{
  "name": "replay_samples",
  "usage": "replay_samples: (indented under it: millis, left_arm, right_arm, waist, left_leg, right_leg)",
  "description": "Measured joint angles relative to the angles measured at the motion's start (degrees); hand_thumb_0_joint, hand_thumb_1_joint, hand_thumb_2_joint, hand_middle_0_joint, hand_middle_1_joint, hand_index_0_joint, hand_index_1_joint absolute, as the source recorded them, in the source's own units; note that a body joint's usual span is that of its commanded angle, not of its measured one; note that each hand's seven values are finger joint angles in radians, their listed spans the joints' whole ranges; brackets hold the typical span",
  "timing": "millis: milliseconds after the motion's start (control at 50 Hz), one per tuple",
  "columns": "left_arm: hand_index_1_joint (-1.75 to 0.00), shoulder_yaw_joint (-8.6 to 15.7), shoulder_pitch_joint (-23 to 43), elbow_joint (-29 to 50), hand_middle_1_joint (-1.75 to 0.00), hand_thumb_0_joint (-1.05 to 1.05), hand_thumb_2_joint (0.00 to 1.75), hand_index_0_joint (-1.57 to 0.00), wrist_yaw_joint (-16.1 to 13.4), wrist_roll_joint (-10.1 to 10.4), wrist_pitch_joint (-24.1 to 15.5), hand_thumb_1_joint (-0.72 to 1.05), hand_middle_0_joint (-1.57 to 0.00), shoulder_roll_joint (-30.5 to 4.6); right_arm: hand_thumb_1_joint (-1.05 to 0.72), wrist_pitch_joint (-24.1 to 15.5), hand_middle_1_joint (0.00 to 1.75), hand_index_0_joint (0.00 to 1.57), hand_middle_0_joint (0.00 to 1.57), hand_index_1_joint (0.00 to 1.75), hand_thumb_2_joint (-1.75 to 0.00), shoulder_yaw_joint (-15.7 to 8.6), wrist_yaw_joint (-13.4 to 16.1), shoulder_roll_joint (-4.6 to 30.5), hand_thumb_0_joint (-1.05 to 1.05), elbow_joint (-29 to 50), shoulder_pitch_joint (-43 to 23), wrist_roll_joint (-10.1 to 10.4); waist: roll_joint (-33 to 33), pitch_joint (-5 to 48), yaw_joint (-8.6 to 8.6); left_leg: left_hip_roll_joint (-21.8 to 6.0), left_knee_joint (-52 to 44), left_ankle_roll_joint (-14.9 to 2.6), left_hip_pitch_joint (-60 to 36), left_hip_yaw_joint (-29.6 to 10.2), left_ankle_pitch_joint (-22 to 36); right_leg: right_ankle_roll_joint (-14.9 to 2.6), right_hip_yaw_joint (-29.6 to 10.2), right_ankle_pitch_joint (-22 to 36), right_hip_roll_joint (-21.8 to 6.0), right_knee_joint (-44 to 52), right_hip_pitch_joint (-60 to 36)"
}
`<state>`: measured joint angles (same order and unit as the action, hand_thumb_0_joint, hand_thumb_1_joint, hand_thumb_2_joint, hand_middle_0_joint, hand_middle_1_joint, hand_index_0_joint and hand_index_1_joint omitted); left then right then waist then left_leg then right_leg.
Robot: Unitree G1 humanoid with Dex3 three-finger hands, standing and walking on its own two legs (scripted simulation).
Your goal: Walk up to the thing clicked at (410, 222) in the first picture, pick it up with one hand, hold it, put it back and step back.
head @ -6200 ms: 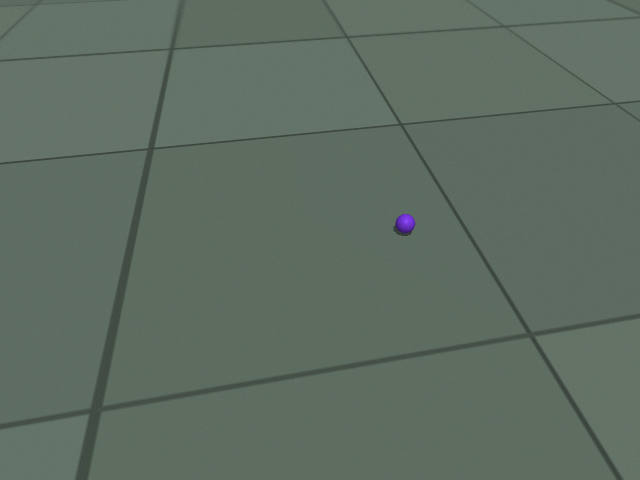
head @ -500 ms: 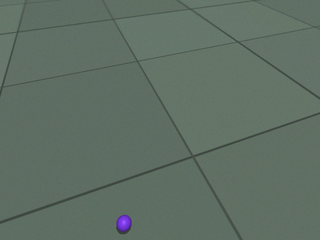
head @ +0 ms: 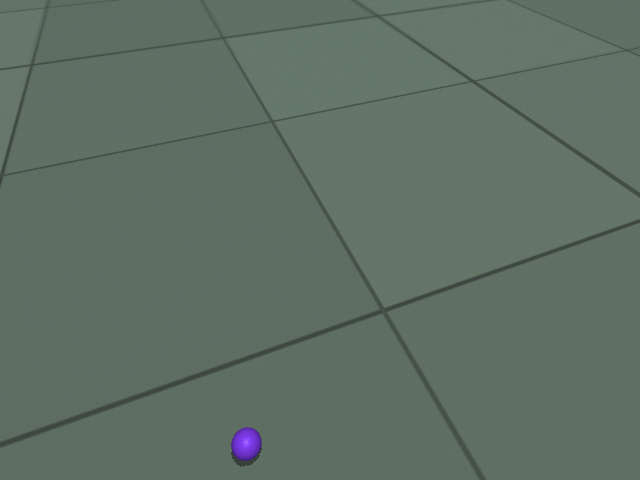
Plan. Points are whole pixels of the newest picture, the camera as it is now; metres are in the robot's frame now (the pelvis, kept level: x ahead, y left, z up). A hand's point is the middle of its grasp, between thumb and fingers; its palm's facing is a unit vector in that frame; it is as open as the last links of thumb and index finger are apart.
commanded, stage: stand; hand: left
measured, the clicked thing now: (246, 443) +0.40 +0.22 -0.74
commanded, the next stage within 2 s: none
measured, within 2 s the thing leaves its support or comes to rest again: neither
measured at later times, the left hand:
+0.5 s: hand out of the picture +0.07 +0.25 -0.16, palm faces -0.03 -0.94 -0.34, open 7.4 cm
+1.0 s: hand out of the picture +0.07 +0.25 -0.16, palm faces -0.03 -0.94 -0.34, open 7.4 cm
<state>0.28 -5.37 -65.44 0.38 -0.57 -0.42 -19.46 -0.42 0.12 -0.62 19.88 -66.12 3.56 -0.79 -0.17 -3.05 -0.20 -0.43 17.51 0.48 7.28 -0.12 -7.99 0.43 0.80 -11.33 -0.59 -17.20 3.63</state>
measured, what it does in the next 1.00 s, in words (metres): stands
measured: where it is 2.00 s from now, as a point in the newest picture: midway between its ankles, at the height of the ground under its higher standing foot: outside the picture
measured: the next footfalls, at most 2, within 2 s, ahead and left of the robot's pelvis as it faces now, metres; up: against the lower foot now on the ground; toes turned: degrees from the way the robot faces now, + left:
none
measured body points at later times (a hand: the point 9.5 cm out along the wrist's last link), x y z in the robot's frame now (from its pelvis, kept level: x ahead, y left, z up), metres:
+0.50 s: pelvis +0.00 +0.00 +0.00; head +0.01 +0.00 +0.45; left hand +0.07 +0.30 -0.13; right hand +0.07 -0.30 -0.14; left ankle +0.02 +0.12 -0.75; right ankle -0.02 -0.12 -0.75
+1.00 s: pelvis +0.01 +0.00 +0.00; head +0.01 +0.00 +0.45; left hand +0.08 +0.30 -0.13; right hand +0.08 -0.30 -0.13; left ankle +0.02 +0.12 -0.75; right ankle -0.02 -0.12 -0.75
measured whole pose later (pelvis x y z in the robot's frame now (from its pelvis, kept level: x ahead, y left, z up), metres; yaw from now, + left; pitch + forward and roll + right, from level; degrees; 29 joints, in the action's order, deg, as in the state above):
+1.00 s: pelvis +0.01 +0.00 +0.00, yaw +0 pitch -2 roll +0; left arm -0.1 -7.0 -64.5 0.3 -0.5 -0.5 -20.2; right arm -0.4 0.6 -0.5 19.9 -65.5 5.4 -0.8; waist 0.2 -2.9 0.0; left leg -0.8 17.9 0.7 7.2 -0.1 -8.7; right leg 0.1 0.7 -11.7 -0.2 -17.0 3.4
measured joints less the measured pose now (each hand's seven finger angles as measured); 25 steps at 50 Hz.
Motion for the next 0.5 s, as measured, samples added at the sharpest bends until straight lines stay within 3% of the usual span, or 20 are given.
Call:
replay_samples:
  millis: [500]
  left_arm:
    - [-0.30,-0.36,-1.37,0.63,-0.30,0.00,0.90,-0.20,0.01,-0.02,-0.02,0.90,-0.21,-0.50]
  right_arm:
    - [-0.90,0.08,0.30,0.20,0.20,0.30,-0.90,0.13,-0.08,-0.01,0.01,-0.14,2.23,-0.09]
  waist:
    - [0.15,0.22,-0.18]
  left_leg:
    - [-0.44,0.33,0.39,0.44,-0.24,-0.06]
  right_leg:
    - [-0.44,0.20,-0.02,0.46,-0.19,0.34]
